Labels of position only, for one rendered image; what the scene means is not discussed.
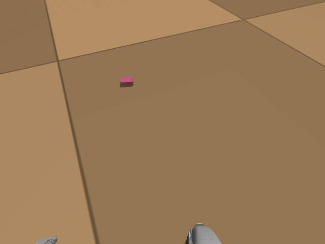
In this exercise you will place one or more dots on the small box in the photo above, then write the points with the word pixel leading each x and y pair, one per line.
pixel 126 81

